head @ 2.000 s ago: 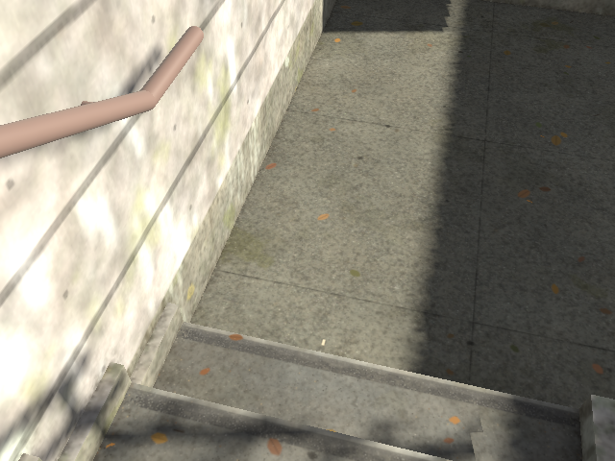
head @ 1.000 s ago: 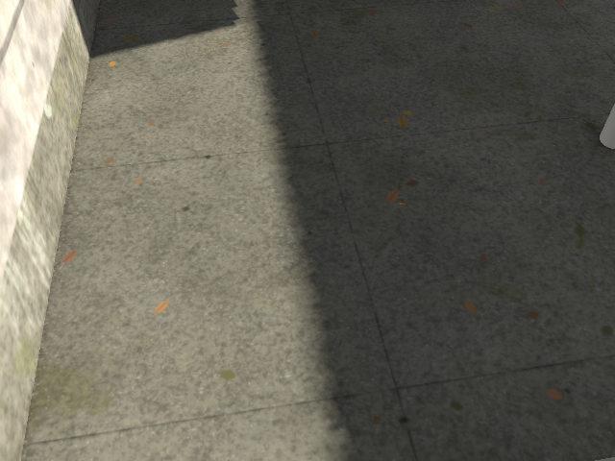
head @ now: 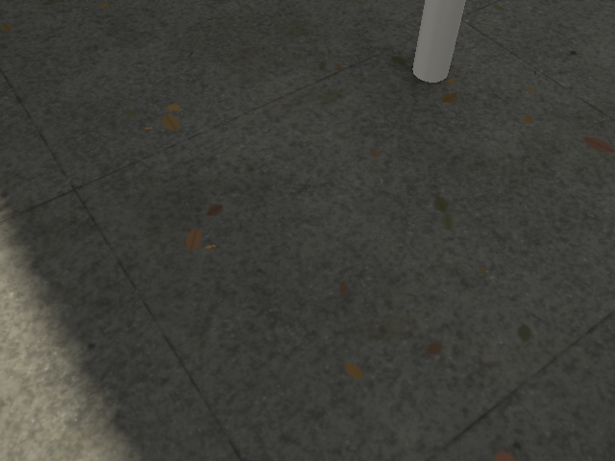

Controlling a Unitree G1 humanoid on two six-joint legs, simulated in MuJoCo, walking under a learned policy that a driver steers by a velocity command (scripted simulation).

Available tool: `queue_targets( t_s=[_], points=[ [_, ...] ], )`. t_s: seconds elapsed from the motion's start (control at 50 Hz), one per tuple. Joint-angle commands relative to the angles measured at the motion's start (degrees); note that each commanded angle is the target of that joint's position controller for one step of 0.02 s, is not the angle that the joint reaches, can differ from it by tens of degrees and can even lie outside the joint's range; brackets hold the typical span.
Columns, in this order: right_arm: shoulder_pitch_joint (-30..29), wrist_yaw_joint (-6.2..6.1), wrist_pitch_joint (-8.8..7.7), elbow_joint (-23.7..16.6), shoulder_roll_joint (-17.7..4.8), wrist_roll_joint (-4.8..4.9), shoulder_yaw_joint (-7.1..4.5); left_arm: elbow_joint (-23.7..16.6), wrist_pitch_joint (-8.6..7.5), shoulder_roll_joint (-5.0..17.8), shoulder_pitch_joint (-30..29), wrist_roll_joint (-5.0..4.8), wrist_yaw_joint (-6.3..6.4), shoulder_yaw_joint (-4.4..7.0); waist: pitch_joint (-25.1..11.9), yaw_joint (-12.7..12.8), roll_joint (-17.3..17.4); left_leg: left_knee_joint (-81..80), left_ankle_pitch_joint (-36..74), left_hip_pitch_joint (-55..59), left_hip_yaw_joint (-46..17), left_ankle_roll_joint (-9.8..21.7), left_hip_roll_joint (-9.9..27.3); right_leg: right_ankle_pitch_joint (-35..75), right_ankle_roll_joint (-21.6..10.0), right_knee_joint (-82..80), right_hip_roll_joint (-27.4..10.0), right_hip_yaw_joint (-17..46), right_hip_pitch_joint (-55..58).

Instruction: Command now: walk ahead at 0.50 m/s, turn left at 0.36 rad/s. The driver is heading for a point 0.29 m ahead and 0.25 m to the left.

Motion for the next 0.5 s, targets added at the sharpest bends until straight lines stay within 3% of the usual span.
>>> queue_targets(
  t_s=[0.02,0.04,0.06,0.08,0.12,0.14,0.16,0.18,0.22,0.24,0.26,0.28,0.3,0.32,0.34,0.36,0.38,0.4,0.42,0.44,0.46,0.5],
  points=[
    [2.63,-1.37,2.52,-5.32,0.34,-0.94,-1.4,-2.73,-0.47,4.55,-2.44,1.49,1.07,0.87,-4.47,-1.33,0.15,-9.63,12.01,-8.56,-0.8,-0.14,4.77,25.54,-11.2,-14.26,-24.59,17.92,2.39],
    [0.91,-1.4,2.54,-6.26,1.35,-0.47,-1.32,-1.76,-0.8,5.0,-1.79,1.17,1.65,1.04,-1.6,-1.56,-4.29,-15.75,12.99,-7.82,-0.9,-0.28,5.17,22.52,-8.94,-15.99,-21.75,13.24,-1.16],
    [-1.66,-1.06,2.16,-7.39,0.16,-0.98,-1.71,-1.09,-1.51,6.12,-0.45,0.9,2.66,1.56,0.23,-1.06,-5.96,-21.02,16.52,-7.22,-1.21,-0.39,5.35,23.17,-8.5,-17.63,-20.02,10.05,-2.23],
    [-5.08,-0.61,1.92,-9.05,-0.93,-1.12,-1.92,-0.7,-1.74,5.36,-0.45,0.84,3.46,1.26,1.06,-0.91,-8.31,-27.39,20.49,-7.97,-0.76,-0.37,5.16,23.89,-7.44,-17.95,-18.13,6.88,-1.76],
    [-9.38,1.05,1.68,-10.49,-0.43,-2.75,-1.23,-0.26,-1.96,5.86,2.21,0.02,5.23,1.79,0.55,0.33,-9.08,-40.98,31.12,-5.57,2.33,0.85,3.85,21.42,-5.4,-16.25,-13.6,-0.3,0.97],
    [-13.5,1.68,1.36,-11.9,-0.55,-2.46,-0.89,-0.34,-2.22,6.22,3.92,-0.63,5.66,1.91,0.93,1.83,-7.47,-47.09,35.66,-2.91,4.7,1.35,2.61,19.34,-4.48,-16.54,-12.35,-1.79,0.9],
    [-16.77,2.05,1.52,-13.06,-1.39,-2.05,-1.08,-0.39,-2.26,7.64,4.87,-0.99,5.46,2.09,0.35,2.65,-5.66,-48.54,34.73,-0.63,5.8,1.68,2.2,18.04,-4.79,-18.62,-14.52,-0.34,2.45],
    [-18.47,2.42,1.89,-14.35,-2.1,-1.81,-1.09,-0.38,-1.99,9.89,5.11,-1.51,5.47,2.97,0.57,2.32,-4.82,-49.72,32.3,-1.04,5.39,2.28,2.58,16.52,-4.5,-18.59,-16.5,0.57,5.64],
    [-21.56,3.45,2.12,-16.32,-4.64,-1.84,-1.69,-0.26,-1.65,10.54,6.37,-2.12,5.02,3.65,2.21,3.06,-4.34,-53.25,28.04,-2.64,6.43,4.65,1.7,17.82,-3.41,-17.21,-17.62,-1.33,12.51],
    [-22.73,3.89,2.08,-17.27,-5.69,-2.22,-2.03,-0.29,-1.41,11.41,6.89,-2.22,4.82,4.06,2.05,2.91,-3.84,-54.65,25.24,-1.55,7.82,6.06,0.46,23.44,-2.46,-14.71,-18.08,-2.3,15.12],
    [-20.55,4.03,2.12,-16.88,-6.65,-2.78,-2.58,-0.54,-0.62,13.73,6.09,-1.89,4.65,4.84,0.72,1.76,-4.27,-55.33,23.05,2.56,10.99,7.75,-2.43,35.9,-1.65,-8.71,-17.12,-4.15,16.39],
    [-13.71,4.33,1.81,-14.71,-8.43,-3.58,-3.66,-0.86,0.07,13.06,6.64,-1.84,4.58,4.62,-2.66,-1.41,-1.89,-58.82,25.43,11.67,13.28,9.2,-5.93,42.51,-0.34,2.02,-14.57,-5.89,16.25],
    [-6.44,3.94,1.65,-12.84,-12.52,-3.49,-5.49,-1.06,0.14,11.86,8.67,-1.2,4.53,4.23,-6.4,-4.1,2.48,-60.33,39.64,24.79,10.36,10.95,-6.04,37.09,1.97,16.46,-11.34,-6.88,9.13],
    [-4.28,3.8,1.28,-12.56,-19.82,-3.59,-6.4,-2.56,-1.03,4.58,15.73,1.18,3.46,2.19,-12.47,1.35,21.52,-61.83,57.32,45.43,-15.07,21.05,10.57,-13.13,6.3,43.78,-1.1,-5.82,-13.8],
    [2.2,4.27,1.29,-13.01,-17.33,-3.26,-5.18,-1.83,-2.91,6.67,16.2,-0.78,2.1,1.94,-27.38,-1.63,18.18,-72.18,49.66,53.43,-33.36,26.24,17.49,-23.18,5.7,53.31,2.22,7.27,-18.28],
    [1.46,4.22,1.17,-12.65,-14.75,-3.98,-4.49,-2.37,-3.37,9.14,9.74,-3.1,1.82,3.0,-23.25,-3.22,11.38,-73.12,49.08,51.51,-27.88,23.16,15.98,-20.0,4.15,54.83,0.03,9.21,-23.45],
    [-4.15,3.72,0.82,-13.35,-13.47,-3.1,-4.06,-3.47,-2.96,8.42,5.52,-2.78,2.49,2.81,-15.76,-1.23,6.37,-71.75,51.24,43.03,-20.06,20.08,13.65,-15.83,3.48,50.12,-2.79,7.86,-25.6],
    [-10.07,3.39,0.6,-14.08,-11.24,-2.87,-3.34,-3.38,-2.06,8.03,3.33,-1.36,3.42,2.83,-11.04,1.05,2.54,-71.9,53.97,32.33,-14.83,17.87,11.95,-12.18,3.38,45.65,-4.97,7.7,-22.29],
    [-13.83,3.18,0.23,-14.85,-9.51,-3.5,-2.98,-3.06,-0.71,8.13,3.78,-0.61,4.11,3.24,-10.21,3.67,2.2,-72.86,55.99,24.52,-11.33,16.43,9.98,-10.56,3.05,41.62,-6.62,8.37,-16.45],
    [-16.32,3.23,0.11,-15.26,-8.62,-4.24,-2.75,-2.91,0.46,7.7,5.02,-0.71,4.37,3.34,-9.92,5.77,2.79,-74.04,56.93,19.93,-9.05,15.16,8.53,-10.11,2.44,37.98,-6.9,8.52,-12.07],
    [-17.29,3.17,-0.09,-15.63,-9.23,-4.82,-2.96,-2.52,1.12,6.82,6.04,-0.57,4.49,3.33,-10.74,7.14,2.19,-74.85,59.01,17.33,-6.83,14.83,8.05,-8.78,2.17,35.14,-6.26,8.11,-9.08],
    [-16.67,2.32,-0.29,-15.18,-9.75,-4.78,-3.14,-2.38,1.57,5.0,5.39,-0.12,4.45,2.94,-11.65,7.92,2.13,-76.04,62.18,15.65,-3.75,14.91,7.79,-5.03,2.42,28.4,-5.43,8.06,-7.12]
  ],
)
